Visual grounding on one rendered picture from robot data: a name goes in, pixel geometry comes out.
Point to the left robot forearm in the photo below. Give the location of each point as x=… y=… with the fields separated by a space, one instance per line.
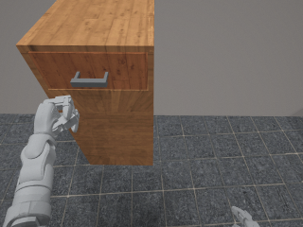
x=31 y=203

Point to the handle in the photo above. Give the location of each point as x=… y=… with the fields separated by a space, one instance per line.
x=97 y=83

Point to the drawer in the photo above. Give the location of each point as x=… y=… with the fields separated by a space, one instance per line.
x=127 y=70

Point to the robot right hand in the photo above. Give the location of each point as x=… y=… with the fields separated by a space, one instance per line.
x=244 y=217

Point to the cabinet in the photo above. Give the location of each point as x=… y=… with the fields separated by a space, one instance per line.
x=115 y=125

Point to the robot left hand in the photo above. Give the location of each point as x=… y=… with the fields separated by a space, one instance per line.
x=49 y=121

